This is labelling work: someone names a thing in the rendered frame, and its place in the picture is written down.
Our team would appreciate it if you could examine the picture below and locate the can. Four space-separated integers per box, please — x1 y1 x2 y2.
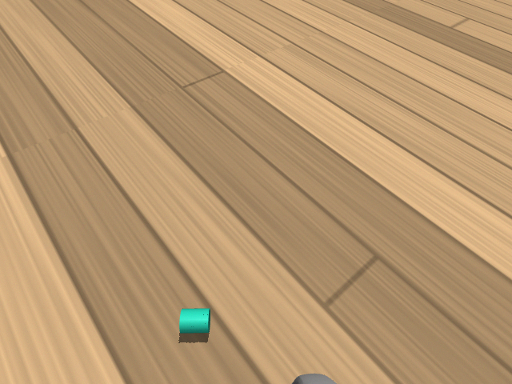
179 308 210 334

